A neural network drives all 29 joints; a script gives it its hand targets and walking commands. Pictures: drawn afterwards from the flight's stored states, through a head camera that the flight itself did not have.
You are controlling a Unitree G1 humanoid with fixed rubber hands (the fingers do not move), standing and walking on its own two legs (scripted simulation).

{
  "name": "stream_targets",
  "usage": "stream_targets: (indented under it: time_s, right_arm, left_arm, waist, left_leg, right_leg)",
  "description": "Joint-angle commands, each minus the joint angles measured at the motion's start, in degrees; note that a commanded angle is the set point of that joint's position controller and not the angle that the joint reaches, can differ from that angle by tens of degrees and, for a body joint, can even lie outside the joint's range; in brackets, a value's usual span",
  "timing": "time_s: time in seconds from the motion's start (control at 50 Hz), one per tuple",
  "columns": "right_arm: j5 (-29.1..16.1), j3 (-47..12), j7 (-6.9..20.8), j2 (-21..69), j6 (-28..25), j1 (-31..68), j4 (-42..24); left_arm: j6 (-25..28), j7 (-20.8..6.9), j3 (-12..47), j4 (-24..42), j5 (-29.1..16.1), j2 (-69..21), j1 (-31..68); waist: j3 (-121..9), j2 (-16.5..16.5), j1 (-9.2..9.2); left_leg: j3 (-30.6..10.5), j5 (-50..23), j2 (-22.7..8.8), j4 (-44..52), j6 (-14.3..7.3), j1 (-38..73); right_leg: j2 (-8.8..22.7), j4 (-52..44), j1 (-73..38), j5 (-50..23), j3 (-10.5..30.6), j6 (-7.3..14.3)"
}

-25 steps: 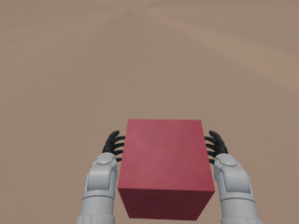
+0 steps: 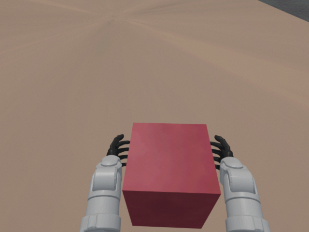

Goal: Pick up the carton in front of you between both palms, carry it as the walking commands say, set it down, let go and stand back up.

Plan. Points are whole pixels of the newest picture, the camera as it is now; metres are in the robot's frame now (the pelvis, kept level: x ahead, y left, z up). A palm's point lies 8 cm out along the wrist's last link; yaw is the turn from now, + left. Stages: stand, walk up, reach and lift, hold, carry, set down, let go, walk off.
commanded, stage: set down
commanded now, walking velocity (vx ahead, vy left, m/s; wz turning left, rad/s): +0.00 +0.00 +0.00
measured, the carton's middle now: (168, 176) +0.29 +0.00 -0.04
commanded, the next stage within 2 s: none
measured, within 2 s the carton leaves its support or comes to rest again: neither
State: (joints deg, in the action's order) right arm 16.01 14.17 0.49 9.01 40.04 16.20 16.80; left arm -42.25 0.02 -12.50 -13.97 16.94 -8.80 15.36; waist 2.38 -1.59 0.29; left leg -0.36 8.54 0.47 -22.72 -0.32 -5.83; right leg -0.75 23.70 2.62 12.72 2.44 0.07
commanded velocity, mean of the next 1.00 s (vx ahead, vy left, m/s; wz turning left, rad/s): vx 0.00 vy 0.00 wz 0.00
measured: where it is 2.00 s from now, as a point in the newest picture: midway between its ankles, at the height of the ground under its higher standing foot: outside the picture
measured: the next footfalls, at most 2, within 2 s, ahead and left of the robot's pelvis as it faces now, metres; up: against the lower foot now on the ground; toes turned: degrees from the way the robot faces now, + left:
none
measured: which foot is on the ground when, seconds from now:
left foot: down 0.00-1.00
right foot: down 0.00-1.00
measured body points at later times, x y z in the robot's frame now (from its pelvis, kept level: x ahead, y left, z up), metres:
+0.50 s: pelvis -0.01 +0.00 -0.03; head +0.10 +0.01 +0.40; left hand +0.35 +0.15 -0.08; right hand +0.35 -0.15 -0.07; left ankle +0.05 +0.11 -0.74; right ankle +0.02 -0.12 -0.74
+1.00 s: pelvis -0.03 -0.01 -0.16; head +0.18 +0.00 +0.23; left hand +0.39 +0.16 -0.25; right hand +0.39 -0.15 -0.24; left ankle +0.05 +0.12 -0.74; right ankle +0.02 -0.12 -0.74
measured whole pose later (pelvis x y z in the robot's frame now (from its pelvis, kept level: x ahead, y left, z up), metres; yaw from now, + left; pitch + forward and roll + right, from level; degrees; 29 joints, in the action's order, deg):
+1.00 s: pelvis -0.03 -0.01 -0.16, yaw -1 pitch +39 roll -1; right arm 11.3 23.5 -4.2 6.3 10.3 39.7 36.7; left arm -10.9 1.1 -23.9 -36.2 12.3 -3.8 39.3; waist -12.8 -1.4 1.0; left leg -5.1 23.3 3.8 -75.7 2.1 -91.5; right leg -6.1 77.8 88.5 28.3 3.5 -0.6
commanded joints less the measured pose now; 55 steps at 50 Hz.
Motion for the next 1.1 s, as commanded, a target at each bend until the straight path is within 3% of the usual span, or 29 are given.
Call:
stream_targets:
  time_s: [0.0, 0.1, 0.2, 0.26, 0.34, 0.42, 0.52, 0.6, 0.66, 0.82, 1.08]
  right_arm:
    - [-13.9, -29.1, 14.4, 53.8, -1.8, 28.4, -0.8]
    - [-11.2, -24.4, 15.7, 52.5, -3.5, 36.0, 5.3]
    - [-4.1, -13.5, 15.4, 48.9, -7.6, 43.3, 15.5]
    - [1.0, -6.0, 13.3, 44.3, -10.0, 42.9, 19.7]
    - [5.1, -0.7, 10.9, 38.2, -15.2, 37.3, 21.5]
    - [3.4, -3.9, 9.9, 38.6, -23.6, 36.1, 20.3]
    - [-2.9, -15.4, 8.9, 43.9, -32.7, 40.8, 18.6]
    - [-7.2, -24.6, 7.4, 48.0, -35.9, 42.3, 15.4]
    - [-9.0, -28.0, 6.2, 48.7, -35.6, 42.6, 13.2]
    - [-8.9, -24.7, 6.1, 49.2, -30.6, 46.5, 18.6]
    - [-9.6, -20.0, 4.8, 45.1, -31.7, 57.7, 23.9]
  left_arm:
    - [2.4, -14.7, 30.5, 1.0, -15.1, -54.2, 28.9]
    - [3.4, -14.8, 25.8, -5.6, -13.4, -56.0, 35.5]
    - [7.1, -13.5, 14.6, -16.5, -7.4, -53.1, 42.0]
    - [9.8, -11.5, 7.0, -20.2, -2.8, -47.7, 41.7]
    - [15.6, -9.8, 1.5, -21.6, 1.3, -40.2, 37.4]
    - [24.5, -9.2, 4.4, -20.8, 0.8, -38.7, 36.2]
    - [34.1, -9.0, 14.8, -19.6, -4.0, -43.5, 41.1]
    - [37.3, -8.9, 23.0, -16.7, -8.0, -45.6, 43.9]
    - [37.1, -9.0, 25.9, -15.4, -9.6, -45.9, 43.5]
    - [32.3, -10.3, 21.7, -20.9, -9.2, -45.0, 47.0]
    - [32.8, -7.2, 17.7, -25.1, -10.0, -43.3, 57.7]
  waist:
    - [-11.2, 1.8, -0.42]
    - [-9.5, 2.7, -0.42]
    - [-6.3, 2.7, -0.14]
    - [-4.9, 2.7, 0.31]
    - [-8.0, 1.6, 0.38]
    - [-17.3, 1.1, 0.28]
    - [-36.6, 1.1, 0.43]
    - [-55.6, 1.3, 0.69]
    - [-62.9, 1.0, 1.07]
    - [-55.1, 0.2, 1.66]
    - [-60.9, 1.9, 1.38]
  left_leg:
    - [-3.5, 3.1, 3.5, 2.9, 0.2, 10.7]
    - [-4.8, 11.3, 2.4, 3.1, 0.2, 8.2]
    - [-6.1, 16.0, 2.1, 1.3, 0.1, 4.6]
    - [-5.5, 13.0, 2.6, -1.6, 0.1, 0.6]
    - [-3.4, 1.5, 3.4, -6.9, 0.1, -5.6]
    - [-3.4, -7.9, 5.0, -13.5, 0.8, -11.1]
    - [-3.7, -15.9, 6.1, -24.3, 0.8, -17.0]
    - [-3.2, -21.5, 6.6, -32.8, 0.9, -22.5]
    - [-2.0, -19.5, 7.1, -36.8, 1.5, -29.1]
    - [-0.3, -0.9, 7.7, -43.1, 1.4, -50.2]
    - [1.2, 1.5, 8.7, -56.1, 3.0, -61.8]
  right_leg:
    - [-3.0, -7.0, 10.0, 3.6, 2.5, 2.1]
    - [-3.5, -4.6, 12.1, 8.6, 1.8, 2.5]
    - [-3.7, -0.4, 16.0, 11.2, 1.6, 2.8]
    - [-3.9, 2.4, 19.8, 10.0, 1.4, 2.6]
    - [-4.4, 6.0, 25.5, 3.4, 1.2, 2.0]
    - [-5.6, 11.8, 31.6, -4.0, 1.0, 0.9]
    - [-6.7, 21.4, 38.9, -10.5, 0.7, -0.6]
    - [-7.1, 29.0, 43.0, -17.1, 1.1, -1.9]
    - [-7.4, 33.0, 45.5, -17.7, 1.0, -2.4]
    - [-8.1, 39.2, 59.3, -1.0, 0.0, -2.7]
    - [-9.9, 53.2, 76.6, 3.5, -2.4, -2.3]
